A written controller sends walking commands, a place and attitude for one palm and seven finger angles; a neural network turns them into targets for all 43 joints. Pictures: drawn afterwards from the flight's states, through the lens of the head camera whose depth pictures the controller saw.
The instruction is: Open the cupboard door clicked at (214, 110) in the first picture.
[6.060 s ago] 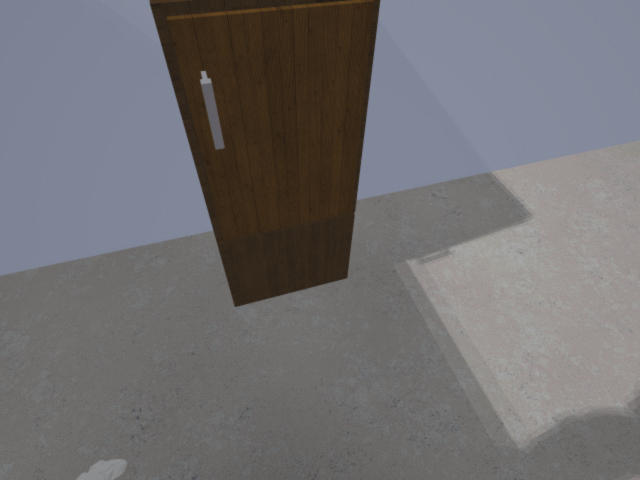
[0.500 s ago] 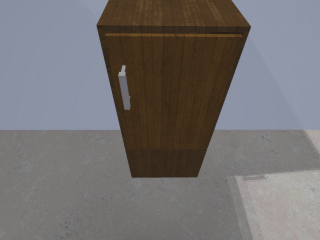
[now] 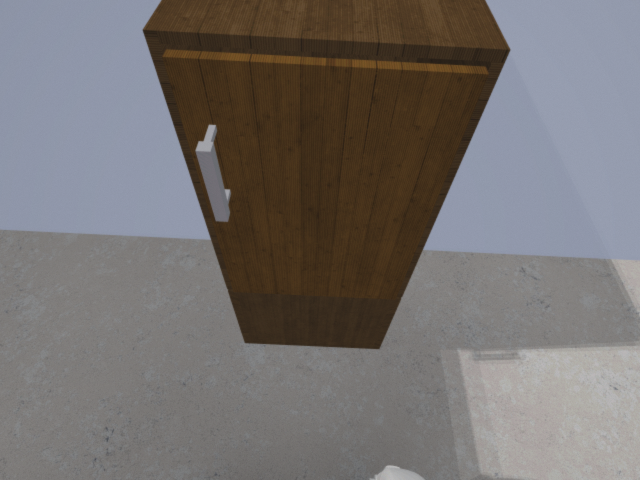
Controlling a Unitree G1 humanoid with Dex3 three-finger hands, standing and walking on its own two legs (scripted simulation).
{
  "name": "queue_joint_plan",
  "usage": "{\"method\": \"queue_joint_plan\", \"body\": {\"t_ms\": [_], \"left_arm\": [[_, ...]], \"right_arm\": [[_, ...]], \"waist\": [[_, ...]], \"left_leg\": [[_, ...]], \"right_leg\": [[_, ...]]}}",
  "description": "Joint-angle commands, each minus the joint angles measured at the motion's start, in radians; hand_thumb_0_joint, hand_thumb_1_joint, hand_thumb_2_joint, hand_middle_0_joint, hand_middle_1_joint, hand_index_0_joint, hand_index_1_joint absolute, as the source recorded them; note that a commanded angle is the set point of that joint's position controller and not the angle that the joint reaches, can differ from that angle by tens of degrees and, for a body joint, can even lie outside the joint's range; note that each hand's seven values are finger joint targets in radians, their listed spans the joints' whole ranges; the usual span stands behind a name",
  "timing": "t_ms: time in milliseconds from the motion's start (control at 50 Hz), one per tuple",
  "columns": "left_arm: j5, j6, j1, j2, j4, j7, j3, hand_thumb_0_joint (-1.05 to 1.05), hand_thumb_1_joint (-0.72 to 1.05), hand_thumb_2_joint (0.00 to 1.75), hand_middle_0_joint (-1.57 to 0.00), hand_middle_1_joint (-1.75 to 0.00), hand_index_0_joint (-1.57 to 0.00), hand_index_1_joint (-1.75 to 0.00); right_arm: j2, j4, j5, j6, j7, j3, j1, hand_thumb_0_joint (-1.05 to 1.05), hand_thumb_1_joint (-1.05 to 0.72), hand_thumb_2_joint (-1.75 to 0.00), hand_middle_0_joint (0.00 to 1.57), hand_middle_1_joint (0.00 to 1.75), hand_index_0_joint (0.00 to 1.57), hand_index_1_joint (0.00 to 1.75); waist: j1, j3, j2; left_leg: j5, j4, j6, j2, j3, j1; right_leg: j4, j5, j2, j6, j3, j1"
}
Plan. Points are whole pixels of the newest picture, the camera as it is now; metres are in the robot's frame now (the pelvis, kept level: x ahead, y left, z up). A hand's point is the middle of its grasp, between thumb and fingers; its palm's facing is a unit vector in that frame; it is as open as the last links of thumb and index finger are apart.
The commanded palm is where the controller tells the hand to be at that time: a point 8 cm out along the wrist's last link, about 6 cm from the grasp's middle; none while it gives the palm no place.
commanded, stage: come to a stop and stand still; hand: left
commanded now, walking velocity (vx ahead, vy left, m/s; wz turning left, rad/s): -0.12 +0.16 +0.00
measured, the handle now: (217, 175) +0.51 +0.20 +0.05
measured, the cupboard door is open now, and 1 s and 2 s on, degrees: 0 0 0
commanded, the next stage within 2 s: look again from close up in 0.88 s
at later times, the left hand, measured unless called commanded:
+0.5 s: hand out of the picture +0.03 +0.18 -0.18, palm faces +0.10 -0.97 -0.21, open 7.3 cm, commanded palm none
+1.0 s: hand out of the picture +0.01 +0.18 -0.16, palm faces +0.04 -0.96 -0.28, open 7.3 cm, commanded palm none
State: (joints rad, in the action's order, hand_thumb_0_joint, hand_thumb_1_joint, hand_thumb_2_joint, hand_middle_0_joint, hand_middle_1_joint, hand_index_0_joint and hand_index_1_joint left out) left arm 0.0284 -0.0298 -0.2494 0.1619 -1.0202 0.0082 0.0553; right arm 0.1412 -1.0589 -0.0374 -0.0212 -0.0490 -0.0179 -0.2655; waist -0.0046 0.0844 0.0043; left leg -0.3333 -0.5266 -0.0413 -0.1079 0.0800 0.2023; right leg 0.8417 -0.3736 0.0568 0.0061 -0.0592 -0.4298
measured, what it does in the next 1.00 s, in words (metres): steps on the spot: right foot, then left foot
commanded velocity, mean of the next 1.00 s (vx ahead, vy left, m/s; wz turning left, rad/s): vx -0.01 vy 0.05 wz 0.00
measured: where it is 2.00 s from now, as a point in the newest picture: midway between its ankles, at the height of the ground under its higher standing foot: outside the picture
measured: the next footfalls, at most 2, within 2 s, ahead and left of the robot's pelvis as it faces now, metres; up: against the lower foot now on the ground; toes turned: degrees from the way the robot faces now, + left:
right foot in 0.06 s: +0.07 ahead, -0.16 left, +0.00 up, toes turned -5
left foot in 0.38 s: +0.03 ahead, +0.08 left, +0.00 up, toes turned +4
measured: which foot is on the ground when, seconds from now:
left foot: down 0.00-0.06, up 0.08-0.36, down 0.38-1.00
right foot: up 0.00-0.04, down 0.06-0.38, up 0.40-0.64, down 0.66-1.00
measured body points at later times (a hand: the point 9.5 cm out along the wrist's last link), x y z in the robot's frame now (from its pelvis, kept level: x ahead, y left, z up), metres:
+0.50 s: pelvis -0.02 -0.01 +0.00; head +0.00 +0.01 +0.44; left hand +0.03 +0.23 -0.16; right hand +0.06 -0.24 -0.14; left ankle -0.01 +0.08 -0.74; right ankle -0.01 -0.14 -0.70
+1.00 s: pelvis -0.03 -0.03 +0.00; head -0.04 -0.03 +0.45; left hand +0.01 +0.23 -0.14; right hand +0.02 -0.29 -0.14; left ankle -0.01 +0.08 -0.74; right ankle -0.05 -0.13 -0.74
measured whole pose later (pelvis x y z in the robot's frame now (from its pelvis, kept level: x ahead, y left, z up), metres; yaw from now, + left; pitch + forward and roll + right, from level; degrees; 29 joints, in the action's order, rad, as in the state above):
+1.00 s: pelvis -0.03 -0.03 +0.00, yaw +2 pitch -2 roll +0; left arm 0.02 0.02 -0.28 0.23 -0.99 0.03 0.01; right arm 0.25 -0.98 -0.02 0.00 -0.02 -0.02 -0.27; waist 0.01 0.01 -0.01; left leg -0.25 -0.53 0.02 -0.01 0.06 0.24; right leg 0.52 -0.33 0.00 -0.02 -0.05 -0.16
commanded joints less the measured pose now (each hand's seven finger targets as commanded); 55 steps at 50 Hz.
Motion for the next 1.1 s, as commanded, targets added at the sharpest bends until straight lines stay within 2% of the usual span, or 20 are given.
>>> {"method": "queue_joint_plan", "body": {"t_ms": [0, 40, 60, 100, 180, 320, 340, 360, 380, 460, 540, 600, 640, 680, 700, 720, 740, 820, 940, 1080], "left_arm": [[-0.004, 0.052, -0.169, 0.079, 0.005, 0.006, 0.006, 0.00, 0.90, 0.90, -0.20, -0.30, -0.20, -0.30], [0.001, 0.063, -0.167, 0.226, 0.024, 0.021, 0.026, 0.00, 0.90, 0.90, -0.20, -0.30, -0.20, -0.30], [0.001, 0.060, -0.172, 0.235, 0.031, 0.020, 0.022, 0.00, 0.90, 0.90, -0.20, -0.30, -0.20, -0.30], [0.004, 0.059, -0.113, 0.194, 0.038, 0.030, 0.016, 0.00, 0.90, 0.90, -0.20, -0.30, -0.20, -0.30], [0.009, 0.039, -0.051, 0.201, 0.078, 0.041, 0.031, 0.00, 0.90, 0.90, -0.20, -0.30, -0.20, -0.30], [-0.001, 0.010, 0.041, 0.200, 0.119, 0.035, 0.035, 0.00, 0.90, 0.90, -0.20, -0.30, -0.20, -0.30], [-0.007, 0.000, 0.039, 0.151, 0.133, 0.032, 0.024, 0.00, 0.90, 0.90, -0.20, -0.30, -0.20, -0.30], [-0.013, -0.008, 0.038, 0.089, 0.155, 0.027, 0.013, 0.00, 0.90, 0.90, -0.20, -0.30, -0.20, -0.30], [-0.008, -0.012, 0.048, 0.095, 0.158, 0.028, 0.011, 0.00, 0.90, 0.90, -0.20, -0.30, -0.20, -0.30], [0.000, -0.007, -0.010, 0.076, 0.089, 0.017, 0.004, 0.00, 0.90, 0.90, -0.20, -0.30, -0.20, -0.30], [-0.006, 0.011, -0.007, 0.043, 0.076, 0.020, -0.018, 0.00, 0.90, 0.90, -0.20, -0.30, -0.20, -0.30], [-0.008, 0.032, -0.085, 0.068, 0.033, 0.027, -0.023, 0.00, 0.90, 0.90, -0.20, -0.30, -0.20, -0.30], [-0.009, 0.049, -0.083, 0.124, 0.021, 0.031, -0.026, 0.00, 0.90, 0.90, -0.20, -0.30, -0.20, -0.30], [-0.013, 0.057, -0.046, 0.119, 0.011, 0.029, -0.028, 0.00, 0.90, 0.90, -0.20, -0.30, -0.20, -0.30], [-0.014, 0.055, -0.042, 0.108, 0.009, 0.029, -0.033, 0.00, 0.90, 0.90, -0.20, -0.30, -0.20, -0.30], [0.003, 0.075, -0.021, 0.282, 0.065, 0.029, -0.033, 0.00, 0.90, 0.90, -0.20, -0.30, -0.20, -0.30], [-0.005, 0.073, -0.014, 0.227, 0.086, 0.031, -0.007, 0.00, 0.90, 0.90, -0.20, -0.30, -0.20, -0.30], [-0.011, 0.070, -0.041, 0.188, 0.090, 0.032, -0.024, 0.00, 0.90, 0.90, -0.20, -0.30, -0.20, -0.30], [-0.016, 0.067, -0.033, 0.232, 0.110, 0.033, -0.019, 0.00, 0.90, 0.90, -0.20, -0.30, -0.20, -0.30], [-0.015, 0.059, 0.038, 0.280, 0.116, 0.023, -0.021, 0.00, 0.90, 0.90, -0.20, -0.30, -0.20, -0.30]], "right_arm": [[0.162, 0.059, 0.012, 0.006, 0.016, -0.052, -0.039, 0.00, -0.90, -0.90, 0.20, 0.30, 0.20, 0.30], [0.061, 0.087, 0.029, 0.015, 0.022, -0.039, -0.086, 0.00, -0.90, -0.90, 0.20, 0.30, 0.20, 0.30], [0.051, 0.099, 0.031, 0.026, 0.016, -0.039, -0.046, 0.00, -0.90, -0.90, 0.20, 0.30, 0.20, 0.30], [0.082, 0.099, 0.028, 0.033, 0.017, -0.044, -0.008, 0.00, -0.90, -0.90, 0.20, 0.30, 0.20, 0.30], [0.087, 0.109, 0.026, 0.044, 0.036, -0.043, 0.039, 0.00, -0.90, -0.90, 0.20, 0.30, 0.20, 0.30], [0.067, 0.094, 0.027, 0.034, 0.042, -0.035, -0.077, 0.00, -0.90, -0.90, 0.20, 0.30, 0.20, 0.30], [0.121, 0.096, 0.022, 0.027, 0.038, -0.041, -0.095, 0.00, -0.90, -0.90, 0.20, 0.30, 0.20, 0.30], [0.191, 0.126, 0.009, 0.024, 0.035, -0.050, -0.070, 0.00, -0.90, -0.90, 0.20, 0.30, 0.20, 0.30], [0.210, 0.157, 0.004, 0.032, 0.036, -0.050, -0.020, 0.00, -0.90, -0.90, 0.20, 0.30, 0.20, 0.30], [0.138, 0.165, 0.008, 0.013, 0.020, -0.025, 0.082, 0.00, -0.90, -0.90, 0.20, 0.30, 0.20, 0.30], [0.142, 0.127, 0.009, 0.007, 0.015, -0.033, 0.002, 0.00, -0.90, -0.90, 0.20, 0.30, 0.20, 0.30], [0.129, 0.103, 0.024, 0.004, 0.017, -0.026, -0.009, 0.00, -0.90, -0.90, 0.20, 0.30, 0.20, 0.30], [0.087, 0.099, 0.032, -0.001, 0.025, -0.016, -0.009, 0.00, -0.90, -0.90, 0.20, 0.30, 0.20, 0.30], [0.090, 0.066, 0.024, 0.014, 0.026, -0.015, -0.009, 0.00, -0.90, -0.90, 0.20, 0.30, 0.20, 0.30], [0.092, 0.051, 0.024, 0.015, 0.026, -0.013, -0.017, 0.00, -0.90, -0.90, 0.20, 0.30, 0.20, 0.30], [0.253, 0.147, 0.017, 0.001, 0.036, -0.027, 0.043, 0.00, -0.90, -0.90, 0.20, 0.30, 0.20, 0.30], [0.276, 0.173, 0.009, -0.026, 0.030, -0.049, 0.014, 0.00, -0.90, -0.90, 0.20, 0.30, 0.20, 0.30], [0.193, 0.178, 0.012, -0.009, 0.026, -0.026, -0.003, 0.00, -0.90, -0.90, 0.20, 0.30, 0.20, 0.30], [0.227, 0.151, 0.018, -0.010, 0.027, -0.026, 0.010, 0.00, -0.90, -0.90, 0.20, 0.30, 0.20, 0.30], [0.288, 0.135, 0.018, -0.008, 0.034, -0.026, 0.081, 0.00, -0.90, -0.90, 0.20, 0.30, 0.20, 0.30]], "waist": [[-0.035, -0.110, -0.081], [-0.023, -0.166, 0.204], [-0.047, -0.166, 0.230], [-0.044, -0.142, 0.342], [-0.040, -0.147, 0.200], [0.031, -0.121, 0.133], [0.035, -0.111, -0.021], [0.025, -0.060, -0.272], [0.024, -0.021, -0.246], [-0.032, -0.043, -0.140], [0.000, -0.097, -0.095], [-0.026, -0.135, -0.025], [0.002, -0.104, 0.070], [0.017, -0.086, 0.193], [0.019, -0.075, 0.153], [0.041, 0.045, 0.058], [0.031, -0.151, -0.114], [0.024, -0.116, 0.099], [0.012, -0.091, 0.013], [0.007, -0.034, -0.001]], "left_leg": [[0.298, -0.045, 0.075, -0.048, -0.018, 0.059], [-0.225, -0.245, 0.021, 0.085, 0.005, 0.190], [-0.321, -0.366, 0.028, 0.084, -0.048, 0.192], [-0.291, -0.536, 0.025, 0.078, -0.084, 0.288], [-0.195, -0.529, 0.004, 0.094, -0.065, 0.277], [0.090, 0.069, 0.022, 0.118, 0.011, -0.098], [0.085, 0.161, 0.051, 0.030, -0.089, -0.126], [0.117, 0.272, 0.144, -0.170, -0.336, -0.016], [0.040, 0.323, 0.231, -0.236, -0.400, 0.145], [0.173, 0.292, 0.213, -0.113, -0.242, 0.127], [0.383, 0.228, 0.226, -0.118, -0.222, -0.024], [0.310, 0.132, 0.150, -0.054, -0.178, 0.005], [0.183, 0.103, 0.073, 0.033, -0.098, 0.041], [0.145, 0.098, 0.049, 0.051, -0.073, -0.003], [0.163, 0.115, 0.051, 0.043, -0.075, -0.025], [0.172, 0.137, 0.060, 0.036, -0.154, -0.055], [0.222, 0.097, 0.076, 0.001, -0.160, -0.054], [0.183, 0.030, 0.091, 0.032, -0.125, 0.033], [0.304, 0.052, 0.091, 0.018, -0.113, 0.018], [0.212, 0.126, 0.087, 0.004, -0.134, 0.026]], "right_leg": [[-0.359, 0.332, 0.009, 0.019, -0.034, 0.273], [-0.396, 0.829, 0.323, -0.120, 0.270, 0.334], [-0.409, 0.879, 0.353, -0.167, 0.308, 0.290], [-0.389, 0.960, 0.326, -0.204, 0.314, 0.315], [-0.406, 0.772, 0.301, -0.201, 0.227, 0.272], [-0.369, 0.185, 0.180, -0.101, 0.148, 0.022], [-0.269, 0.060, 0.105, -0.056, 0.093, -0.028], [-0.144, -0.128, 0.002, 0.007, -0.006, -0.072], [0.000, -0.183, -0.011, 0.003, 0.010, -0.025], [0.123, -0.044, -0.002, -0.004, 0.057, 0.023], [-0.158, -0.072, -0.004, 0.005, 0.023, 0.100], [-0.469, 0.154, 0.019, -0.001, 0.068, 0.279], [-0.487, 0.369, 0.156, -0.061, 0.199, 0.279], [-0.490, 0.355, 0.142, -0.081, 0.200, 0.214], [-0.494, 0.320, 0.130, -0.078, 0.187, 0.192], [-0.484, 0.165, 0.054, -0.060, 0.136, 0.105], [-0.402, 0.117, 0.063, -0.061, 0.127, 0.164], [-0.461, 0.181, 0.080, -0.079, 0.175, 0.203], [-0.420, 0.366, 0.070, -0.070, 0.141, 0.243], [-0.476, 0.199, 0.061, -0.056, 0.139, 0.212]]}}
